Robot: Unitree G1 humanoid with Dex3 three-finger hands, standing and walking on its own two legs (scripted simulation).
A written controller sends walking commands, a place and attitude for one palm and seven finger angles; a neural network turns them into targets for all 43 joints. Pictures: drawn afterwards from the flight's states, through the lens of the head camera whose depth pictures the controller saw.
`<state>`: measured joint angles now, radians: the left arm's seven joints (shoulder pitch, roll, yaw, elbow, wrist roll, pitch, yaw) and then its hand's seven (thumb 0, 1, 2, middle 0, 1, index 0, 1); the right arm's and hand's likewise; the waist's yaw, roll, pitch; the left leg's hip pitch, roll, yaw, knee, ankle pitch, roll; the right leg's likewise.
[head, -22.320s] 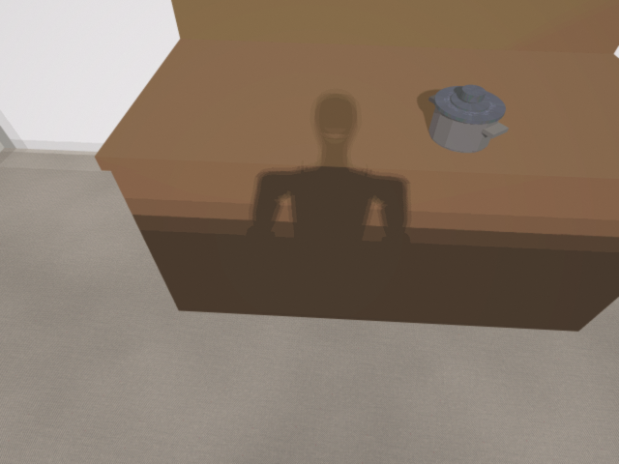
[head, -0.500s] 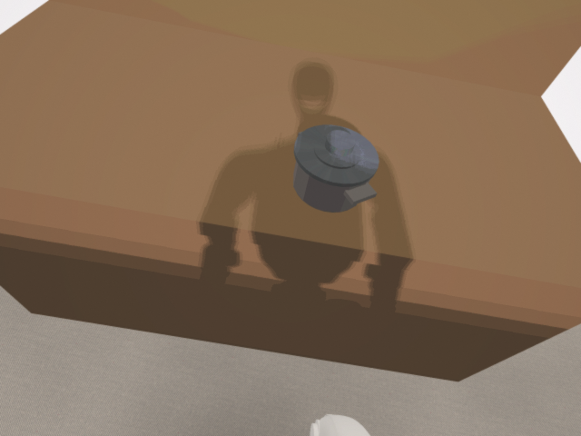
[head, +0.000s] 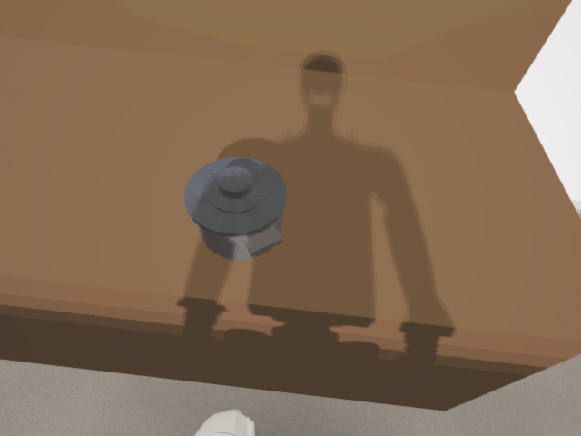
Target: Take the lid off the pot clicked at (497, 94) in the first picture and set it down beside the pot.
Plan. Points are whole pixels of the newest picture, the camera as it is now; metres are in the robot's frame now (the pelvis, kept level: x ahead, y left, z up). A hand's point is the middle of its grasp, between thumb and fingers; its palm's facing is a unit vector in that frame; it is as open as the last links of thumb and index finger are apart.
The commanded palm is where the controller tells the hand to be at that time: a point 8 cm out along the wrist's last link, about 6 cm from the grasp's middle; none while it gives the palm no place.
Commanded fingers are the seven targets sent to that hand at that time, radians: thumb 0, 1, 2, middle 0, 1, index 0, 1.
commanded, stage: come to a stop and stand still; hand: left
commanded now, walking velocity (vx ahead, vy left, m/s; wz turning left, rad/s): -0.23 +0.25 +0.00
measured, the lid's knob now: (235, 182) +0.45 +0.11 +0.08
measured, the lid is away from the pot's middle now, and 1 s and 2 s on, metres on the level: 0.00 0.00 0.00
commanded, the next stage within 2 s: look again from close up in 1.86 s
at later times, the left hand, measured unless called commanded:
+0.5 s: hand out of the picture +0.00 +0.19 -0.18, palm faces +0.02 -0.95 -0.32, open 7.4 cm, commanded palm none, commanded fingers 0.00 0.90 0.90 -0.20 -0.30 -0.20 -0.30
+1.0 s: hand out of the picture +0.03 +0.18 -0.17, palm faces -0.05 -0.98 -0.21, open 7.4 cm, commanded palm none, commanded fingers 0.00 0.90 0.90 -0.20 -0.30 -0.20 -0.30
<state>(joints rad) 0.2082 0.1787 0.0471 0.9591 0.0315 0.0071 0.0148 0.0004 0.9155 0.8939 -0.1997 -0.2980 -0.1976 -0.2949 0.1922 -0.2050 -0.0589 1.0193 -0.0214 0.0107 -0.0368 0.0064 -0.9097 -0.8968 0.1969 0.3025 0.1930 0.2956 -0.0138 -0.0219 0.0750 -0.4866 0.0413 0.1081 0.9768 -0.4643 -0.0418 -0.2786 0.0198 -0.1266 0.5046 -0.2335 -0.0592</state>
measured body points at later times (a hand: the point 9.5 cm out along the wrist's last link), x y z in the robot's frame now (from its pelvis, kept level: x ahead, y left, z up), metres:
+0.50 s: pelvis -0.03 -0.03 -0.02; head -0.02 -0.03 +0.43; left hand +0.00 +0.24 -0.16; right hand +0.07 -0.26 -0.16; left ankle +0.07 +0.05 -0.73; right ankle -0.08 -0.18 -0.74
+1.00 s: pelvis -0.06 +0.00 -0.01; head -0.05 +0.01 +0.44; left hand +0.03 +0.23 -0.15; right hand -0.12 -0.21 -0.16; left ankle -0.03 +0.07 -0.73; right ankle -0.06 -0.10 -0.74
